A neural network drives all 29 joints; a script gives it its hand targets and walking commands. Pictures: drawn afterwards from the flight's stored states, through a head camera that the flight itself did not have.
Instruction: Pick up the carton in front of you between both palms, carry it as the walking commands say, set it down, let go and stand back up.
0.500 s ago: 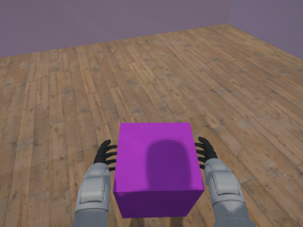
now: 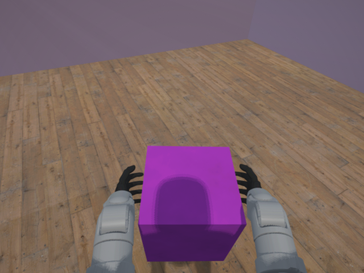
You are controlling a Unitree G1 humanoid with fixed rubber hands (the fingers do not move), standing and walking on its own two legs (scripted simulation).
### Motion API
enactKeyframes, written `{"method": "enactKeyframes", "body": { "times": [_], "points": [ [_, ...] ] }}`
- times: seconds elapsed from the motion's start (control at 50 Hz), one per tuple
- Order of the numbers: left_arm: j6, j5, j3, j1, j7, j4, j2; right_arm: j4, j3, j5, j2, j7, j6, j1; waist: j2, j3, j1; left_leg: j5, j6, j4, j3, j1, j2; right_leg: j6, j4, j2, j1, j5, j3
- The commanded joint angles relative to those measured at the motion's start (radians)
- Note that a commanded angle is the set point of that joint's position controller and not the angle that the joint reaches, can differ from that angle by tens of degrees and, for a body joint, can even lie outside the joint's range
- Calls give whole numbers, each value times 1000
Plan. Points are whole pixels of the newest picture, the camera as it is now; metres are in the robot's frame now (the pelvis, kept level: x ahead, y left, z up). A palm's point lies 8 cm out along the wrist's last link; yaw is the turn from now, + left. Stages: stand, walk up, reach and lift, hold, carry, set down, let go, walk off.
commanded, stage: set down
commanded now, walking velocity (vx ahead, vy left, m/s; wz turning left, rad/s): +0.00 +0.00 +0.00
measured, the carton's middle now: (187, 205) +0.32 +0.00 -0.05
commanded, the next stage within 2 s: none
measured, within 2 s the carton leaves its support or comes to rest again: neither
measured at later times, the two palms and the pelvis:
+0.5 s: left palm (123, 206) +0.34 +0.18 -0.08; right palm (228, 201) +0.35 -0.12 -0.07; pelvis -0.02 -0.02 -0.03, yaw +1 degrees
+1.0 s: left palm (124, 219) +0.39 +0.20 -0.24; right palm (210, 216) +0.40 -0.09 -0.24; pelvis -0.05 -0.02 -0.16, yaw -2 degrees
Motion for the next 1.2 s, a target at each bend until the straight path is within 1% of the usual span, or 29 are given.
{"method": "enactKeyframes", "body": {
  "times": [0.0,0.04,0.1,0.16,0.2,0.24,0.28,0.32,0.36,0.4,0.42,0.46,0.5,0.56,0.6,0.62,0.66,0.7,0.78,0.84,0.92,1.08,1.16,1.18],
  "points": [
    [-41,-271,-539,-493,-265,-11,-962,-20,486,243,916,259,-36,-488,81,-262,-15,35,-45,-31,-119,371,-29,-54,-97,117,-270,11,-9],
    [-43,-263,-517,-512,-263,9,-964,-8,474,235,907,263,-39,-522,82,-252,-9,10,-45,-32,-124,366,-26,-55,-92,117,-281,-6,-10],
    [-58,-233,-449,-575,-262,79,-948,55,427,204,902,267,-54,-598,76,-219,4,-80,-39,-26,-127,337,-27,-54,-73,114,-318,-57,-13],
    [-92,-173,-337,-669,-266,188,-900,160,341,149,904,260,-87,-688,59,-185,17,-154,-28,8,-116,285,-32,-53,-36,113,-381,-110,-17],
    [-120,-121,-251,-719,-264,254,-853,219,270,101,892,238,-113,-734,49,-161,26,-173,-19,44,-100,243,-41,-50,-6,115,-427,-135,-19],
    [-152,-61,-156,-742,-260,303,-785,256,188,45,860,207,-143,-754,41,-138,38,-169,-12,81,-78,189,-54,-45,26,121,-468,-146,-23],
    [-190,-6,-78,-747,-255,333,-706,282,108,-9,812,173,-176,-745,34,-124,45,-137,-8,119,-57,130,-67,-37,59,131,-510,-139,-30],
    [-235,36,-29,-731,-252,350,-625,295,50,-46,763,141,-215,-721,30,-130,53,-82,-3,166,-43,66,-77,-29,96,141,-560,-115,-37],
    [-290,56,-9,-709,-254,361,-568,288,27,-60,723,118,-269,-697,30,-167,56,-9,1,220,-39,3,-82,-18,138,152,-610,-75,-43],
    [-350,53,-27,-706,-262,372,-562,277,45,-53,723,101,-331,-693,35,-236,52,77,4,279,-41,-48,-86,-7,180,163,-659,-26,-48],
    [-382,39,-54,-714,-267,373,-577,269,72,-39,741,96,-364,-698,36,-286,49,128,5,311,-43,-59,-88,-3,203,170,-682,2,-50],
    [-449,1,-127,-752,-281,373,-618,253,146,1,786,92,-431,-728,38,-411,42,214,7,385,-51,-82,-93,6,260,183,-735,57,-55],
    [-503,-38,-206,-789,-292,368,-663,234,245,47,831,87,-485,-758,38,-563,41,303,7,455,-59,-93,-96,19,320,188,-781,127,-58],
    [-559,-85,-310,-844,-296,311,-705,167,401,132,878,71,-547,-820,58,-836,67,447,3,553,-64,-88,-94,41,411,194,-850,236,-60],
    [-573,-114,-357,-875,-290,261,-697,116,478,180,880,59,-566,-864,71,-1012,87,533,-3,616,-60,-76,-93,53,471,199,-903,281,-66],
    [-573,-124,-374,-878,-288,245,-689,100,507,196,880,53,-566,-875,74,-1068,97,555,-5,641,-57,-87,-94,57,497,201,-932,288,-70],
    [-561,-129,-386,-876,-290,235,-677,86,533,211,879,48,-555,-885,71,-1116,108,530,-8,680,-49,-154,-97,62,542,204,-991,271,-75],
    [-538,-121,-376,-873,-300,249,-678,94,527,210,883,54,-533,-892,61,-1096,113,436,-9,701,-39,-265,-101,64,577,207,-1044,217,-79],
    [-479,-93,-318,-900,-335,328,-696,148,457,186,902,86,-470,-943,36,-971,112,175,-9,732,-11,-522,-107,59,631,214,-1153,28,-96],
    [-441,-76,-277,-942,-353,384,-705,186,400,167,899,106,-433,-1000,31,-923,109,72,-5,768,-4,-631,-107,50,676,223,-1257,-71,-111],
    [-420,-79,-256,-1009,-352,413,-705,214,361,167,878,114,-421,-1086,45,-959,110,35,-10,836,-8,-695,-102,43,766,236,-1391,-124,-133],
    [-405,-138,-296,-1146,-311,408,-688,228,362,219,829,93,-427,-1246,95,-1136,114,24,-39,977,-18,-717,-98,34,953,262,-1583,-173,-170],
    [-395,-157,-305,-1196,-292,411,-665,232,363,245,812,82,-422,-1309,111,-1191,127,17,-48,1035,-23,-718,-98,34,1028,269,-1669,-195,-184],
    [-394,-157,-298,-1198,-288,417,-656,236,366,252,812,79,-420,-1322,104,-1192,135,30,-48,1052,-21,-720,-99,35,1042,271,-1693,-197,-185]
  ]
}}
